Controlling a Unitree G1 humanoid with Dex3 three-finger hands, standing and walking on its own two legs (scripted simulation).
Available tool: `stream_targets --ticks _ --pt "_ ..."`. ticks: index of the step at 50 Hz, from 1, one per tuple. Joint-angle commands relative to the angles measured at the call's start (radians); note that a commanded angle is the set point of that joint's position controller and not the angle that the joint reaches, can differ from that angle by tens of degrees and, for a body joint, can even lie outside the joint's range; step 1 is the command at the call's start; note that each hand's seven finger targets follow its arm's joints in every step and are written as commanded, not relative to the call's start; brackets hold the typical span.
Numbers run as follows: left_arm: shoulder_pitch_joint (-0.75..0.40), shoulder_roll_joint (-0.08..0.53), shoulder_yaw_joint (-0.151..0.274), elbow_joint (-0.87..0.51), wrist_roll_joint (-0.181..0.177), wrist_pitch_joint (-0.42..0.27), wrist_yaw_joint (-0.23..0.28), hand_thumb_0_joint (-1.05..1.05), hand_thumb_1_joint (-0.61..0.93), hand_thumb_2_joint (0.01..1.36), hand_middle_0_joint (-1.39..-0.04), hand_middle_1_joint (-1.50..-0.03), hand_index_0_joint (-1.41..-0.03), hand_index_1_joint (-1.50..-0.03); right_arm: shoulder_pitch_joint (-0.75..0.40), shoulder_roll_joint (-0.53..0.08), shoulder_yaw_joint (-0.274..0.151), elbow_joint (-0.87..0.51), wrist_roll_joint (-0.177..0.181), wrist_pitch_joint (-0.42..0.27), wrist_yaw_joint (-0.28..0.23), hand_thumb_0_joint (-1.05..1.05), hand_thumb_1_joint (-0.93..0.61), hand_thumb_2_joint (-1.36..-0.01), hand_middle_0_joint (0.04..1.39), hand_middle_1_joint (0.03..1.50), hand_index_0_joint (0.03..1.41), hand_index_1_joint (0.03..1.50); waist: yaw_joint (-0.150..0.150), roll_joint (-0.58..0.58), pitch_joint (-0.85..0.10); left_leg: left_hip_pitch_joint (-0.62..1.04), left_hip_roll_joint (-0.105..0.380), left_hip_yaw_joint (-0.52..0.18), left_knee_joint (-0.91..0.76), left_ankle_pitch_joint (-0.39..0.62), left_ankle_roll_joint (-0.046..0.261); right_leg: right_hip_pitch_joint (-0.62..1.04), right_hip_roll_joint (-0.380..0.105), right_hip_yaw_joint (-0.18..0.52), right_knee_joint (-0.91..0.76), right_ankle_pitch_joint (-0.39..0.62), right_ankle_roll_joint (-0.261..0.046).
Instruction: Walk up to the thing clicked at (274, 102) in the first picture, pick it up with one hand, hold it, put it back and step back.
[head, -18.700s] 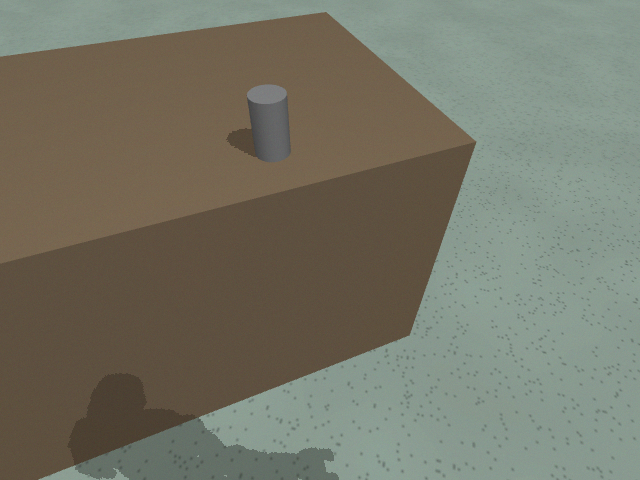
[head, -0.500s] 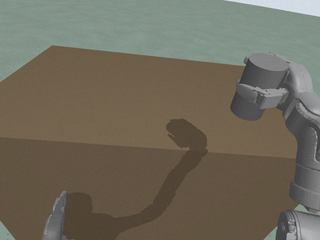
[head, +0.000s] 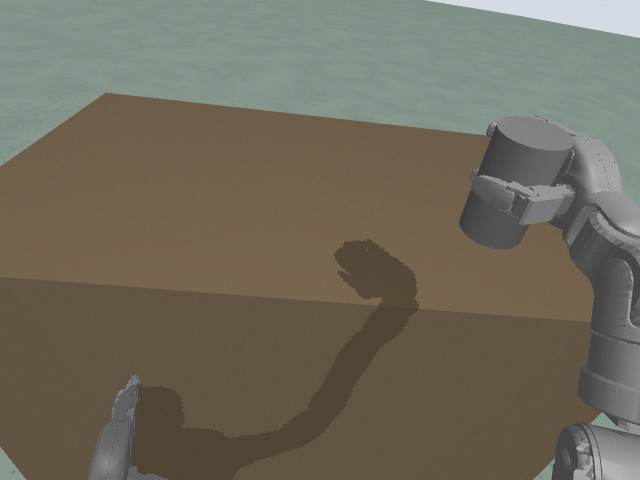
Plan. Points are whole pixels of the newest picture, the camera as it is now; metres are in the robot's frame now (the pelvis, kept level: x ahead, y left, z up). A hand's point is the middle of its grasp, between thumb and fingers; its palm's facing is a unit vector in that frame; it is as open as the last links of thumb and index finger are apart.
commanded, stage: crouch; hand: right
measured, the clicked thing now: (510, 185) +0.33 -0.15 +0.30
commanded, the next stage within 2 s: lower in 1.24 s
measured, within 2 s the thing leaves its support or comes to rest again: neither
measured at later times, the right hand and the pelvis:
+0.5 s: hand (473, 215) +0.40 -0.16 +0.21, palm faces +0.15 +0.99 -0.03, open 9.6 cm; pelvis -0.01 +0.00 +0.00, yaw +1 degrees
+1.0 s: hand (462, 209) +0.45 -0.17 +0.19, palm faces +0.15 +0.99 -0.01, open 9.6 cm; pelvis +0.00 +0.00 +0.00, yaw +2 degrees
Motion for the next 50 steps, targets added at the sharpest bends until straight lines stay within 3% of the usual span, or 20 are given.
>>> stream_targets --ticks 1,5,7,8,11,14,17,19,21,26,28,29,31,37,39,42,43,47,48,50 --pt "-0.061 0.096 0.039 -0.154 0.001 -0.054 -0.005 0.000 -0.523 0.039 -0.045 -0.050 -0.052 -0.043 -0.502 -0.291 -0.173 -0.158 0.001 -0.116 -0.034 0.000 -0.282 -1.352 1.350 1.485 1.392 1.485 0.002 0.170 -0.087 0.015 -0.029 0.046 -0.136 0.041 -0.016 -0.014 0.036 -0.044 -0.107 0.069 -0.040" --pt "0.007 0.076 0.057 -0.072 -0.002 -0.052 -0.026 0.000 -0.521 0.040 -0.043 -0.050 -0.049 -0.043 -0.556 -0.279 -0.148 -0.152 -0.015 -0.156 -0.050 0.000 -0.225 -1.373 1.354 1.509 1.402 1.510 0.028 0.107 -0.057 -0.038 -0.027 0.038 -0.121 0.053 -0.008 -0.006 0.033 -0.045 -0.111 0.070 -0.038" --pt "-0.063 0.117 0.078 -0.177 -0.001 -0.072 -0.025 0.000 -0.523 0.043 -0.043 -0.050 -0.048 -0.043 -0.572 -0.262 -0.121 -0.138 -0.028 -0.178 -0.051 0.000 -0.206 -1.362 1.344 1.499 1.392 1.499 0.028 0.124 -0.095 -0.028 -0.029 0.040 -0.110 0.069 -0.007 0.007 0.029 -0.040 -0.106 0.085 -0.038" --pt "-0.027 0.074 0.053 -0.098 0.000 -0.065 -0.030 0.000 -0.526 0.047 -0.042 -0.051 -0.047 -0.045 -0.609 -0.265 -0.115 -0.148 -0.032 -0.196 -0.053 0.000 -0.191 -1.357 1.337 1.494 1.386 1.495 0.025 0.091 -0.108 -0.029 -0.026 0.033 -0.109 0.060 -0.003 0.012 0.029 -0.041 -0.104 0.074 -0.037" --pt "-0.134 0.117 0.071 -0.191 0.006 -0.087 -0.010 0.000 -0.524 0.045 -0.045 -0.053 -0.052 -0.046 -0.701 -0.248 -0.065 -0.107 -0.048 -0.251 -0.053 0.000 -0.187 -1.357 1.326 1.487 1.375 1.487 0.029 0.116 -0.166 -0.011 -0.023 0.028 -0.107 0.029 -0.003 0.019 0.024 -0.031 -0.096 0.045 -0.039" --pt "-0.248 0.108 0.024 -0.225 0.012 -0.112 0.014 0.000 -0.519 0.042 -0.047 -0.057 -0.057 -0.047 -0.727 -0.205 -0.002 0.005 -0.059 -0.315 -0.045 0.000 -0.205 -1.357 1.327 1.484 1.375 1.484 0.015 0.122 -0.256 0.016 -0.019 0.018 -0.088 0.056 -0.002 0.027 0.018 -0.027 -0.073 0.072 -0.036" --pt "-0.186 0.098 0.015 -0.114 0.019 -0.106 0.032 0.000 -0.513 0.039 -0.050 -0.058 -0.062 -0.046 -0.762 -0.279 -0.035 0.038 -0.067 -0.383 -0.041 0.000 -0.171 -1.331 1.292 1.451 1.340 1.452 0.006 0.035 -0.308 0.024 -0.010 0.008 -0.072 0.084 0.005 0.024 0.022 -0.031 -0.057 0.101 -0.028" --pt "-0.178 0.136 0.050 -0.162 0.022 -0.111 0.039 0.000 -0.504 0.033 -0.052 -0.059 -0.066 -0.044 -0.744 -0.333 -0.072 0.082 -0.075 -0.417 -0.046 0.000 -0.175 -1.319 1.290 1.441 1.336 1.441 0.016 0.044 -0.398 0.055 -0.012 0.014 -0.058 0.142 0.004 0.054 0.017 -0.032 -0.048 0.149 -0.027" --pt "-0.112 0.112 0.025 -0.167 0.028 -0.104 0.041 0.000 -0.501 0.031 -0.052 -0.059 -0.067 -0.043 -0.747 -0.360 -0.095 0.063 -0.077 -0.452 -0.058 0.000 -0.190 -1.324 1.299 1.446 1.344 1.447 0.020 0.035 -0.404 0.054 -0.016 0.019 -0.052 0.188 0.006 0.075 0.016 -0.035 -0.040 0.193 -0.024" --pt "-0.051 0.060 0.012 -0.196 0.021 -0.094 0.036 0.000 -0.510 0.039 -0.050 -0.057 -0.061 -0.045 -0.707 -0.381 -0.139 0.080 -0.064 -0.535 -0.075 0.000 -0.209 -1.324 1.317 1.454 1.360 1.454 0.028 0.079 -0.269 0.047 -0.021 0.018 -0.066 0.162 -0.003 -0.020 0.018 -0.046 -0.053 0.150 -0.035" --pt "-0.034 0.079 0.046 -0.177 0.022 -0.087 0.038 0.000 -0.512 0.039 -0.050 -0.056 -0.060 -0.045 -0.761 -0.408 -0.155 0.071 -0.073 -0.558 -0.084 0.000 -0.196 -1.318 1.308 1.448 1.353 1.448 0.043 0.052 -0.245 0.004 -0.025 0.010 -0.063 0.135 0.001 -0.014 0.012 -0.046 -0.059 0.115 -0.031" --pt "-0.033 0.059 0.033 -0.182 0.021 -0.082 0.036 0.000 -0.517 0.041 -0.050 -0.055 -0.057 -0.047 -0.751 -0.360 -0.123 0.092 -0.073 -0.564 -0.085 0.000 -0.196 -1.319 1.308 1.449 1.352 1.449 0.049 0.047 -0.208 -0.012 -0.027 0.012 -0.066 0.117 0.003 -0.022 0.012 -0.047 -0.064 0.100 -0.030" --pt "-0.050 0.119 0.090 -0.212 0.022 -0.087 0.040 0.000 -0.518 0.041 -0.051 -0.055 -0.058 -0.047 -0.730 -0.310 -0.092 0.201 -0.084 -0.567 -0.081 0.000 -0.191 -1.305 1.288 1.430 1.333 1.430 0.073 0.064 -0.191 -0.040 -0.030 0.013 -0.071 0.089 0.002 -0.025 0.008 -0.046 -0.064 0.070 -0.033" --pt "-0.082 0.108 0.077 -0.205 0.022 -0.093 0.015 0.000 -0.519 0.032 -0.055 -0.054 -0.062 -0.046 -0.769 -0.236 -0.007 0.391 -0.112 -0.598 -0.030 0.000 -0.134 -1.242 1.204 1.353 1.249 1.353 0.084 0.082 -0.230 -0.078 -0.036 0.017 -0.062 0.106 0.008 -0.011 -0.006 -0.029 -0.062 0.099 -0.026" --pt "-0.104 0.089 0.044 -0.198 0.024 -0.100 0.011 0.000 -0.518 0.031 -0.055 -0.054 -0.063 -0.046 -0.812 -0.243 -0.010 0.407 -0.106 -0.624 -0.018 0.000 -0.131 -1.230 1.193 1.339 1.237 1.340 0.073 0.102 -0.276 -0.062 -0.033 0.017 -0.056 0.116 0.006 -0.009 -0.003 -0.030 -0.053 0.110 -0.029" --pt "-0.113 0.123 0.063 -0.223 0.027 -0.100 0.021 0.000 -0.521 0.036 -0.055 -0.054 -0.062 -0.046 -0.850 -0.319 -0.058 0.400 -0.099 -0.669 -0.013 0.000 -0.156 -1.241 1.209 1.349 1.250 1.350 0.056 0.104 -0.375 -0.011 -0.028 0.010 -0.044 0.179 0.006 0.017 0.003 -0.034 -0.035 0.176 -0.024" --pt "-0.081 0.166 0.104 -0.226 0.029 -0.101 0.028 0.000 -0.524 0.039 -0.054 -0.053 -0.060 -0.046 -0.895 -0.363 -0.082 0.352 -0.097 -0.684 -0.018 0.000 -0.172 -1.256 1.232 1.369 1.272 1.369 0.061 0.109 -0.418 0.006 -0.027 0.006 -0.042 0.203 0.006 0.039 0.005 -0.035 -0.031 0.195 -0.026" --pt "-0.038 0.126 0.072 -0.241 0.029 -0.085 0.025 0.000 -0.511 0.036 -0.049 -0.051 -0.057 -0.042 -0.877 -0.390 -0.106 0.353 -0.104 -0.730 -0.045 0.000 -0.230 -1.284 1.290 1.410 1.326 1.411 0.047 0.033 -0.398 0.008 -0.035 0.015 -0.037 0.221 0.014 0.033 0.002 -0.035 -0.039 0.233 -0.017" --pt "-0.011 0.117 0.066 -0.217 0.032 -0.075 0.024 0.000 -0.518 0.041 -0.048 -0.049 -0.054 -0.042 -0.918 -0.445 -0.140 0.299 -0.112 -0.753 -0.057 0.000 -0.232 -1.288 1.296 1.416 1.332 1.416 0.034 0.023 -0.392 0.006 -0.034 0.010 -0.037 0.207 0.017 0.030 0.002 -0.036 -0.039 0.223 -0.015" --pt "-0.013 0.049 0.007 -0.212 0.032 -0.062 0.016 0.000 -0.518 0.042 -0.047 -0.049 -0.052 -0.043 -0.862 -0.421 -0.134 0.344 -0.119 -0.772 -0.064 0.000 -0.235 -1.272 1.289 1.401 1.323 1.402 0.026 0.035 -0.330 0.020 -0.034 0.005 -0.042 0.193 0.014 -0.025 0.007 -0.047 -0.041 0.196 -0.019"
